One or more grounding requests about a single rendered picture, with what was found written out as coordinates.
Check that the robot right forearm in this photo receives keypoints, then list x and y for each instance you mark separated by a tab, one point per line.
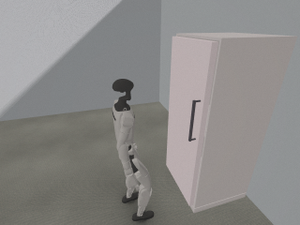
124	156

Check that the handle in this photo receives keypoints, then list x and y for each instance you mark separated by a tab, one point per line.
192	120

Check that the left robot thigh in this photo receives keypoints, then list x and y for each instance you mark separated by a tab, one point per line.
136	155

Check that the robot right hand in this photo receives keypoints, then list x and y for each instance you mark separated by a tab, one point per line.
132	182

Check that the humanoid robot head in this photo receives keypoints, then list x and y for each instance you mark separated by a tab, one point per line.
122	85

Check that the fridge door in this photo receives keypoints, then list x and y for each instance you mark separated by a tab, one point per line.
192	71

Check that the robot right upper arm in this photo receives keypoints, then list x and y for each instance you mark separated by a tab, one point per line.
126	123

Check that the robot left hand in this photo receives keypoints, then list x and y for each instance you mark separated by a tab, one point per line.
135	145

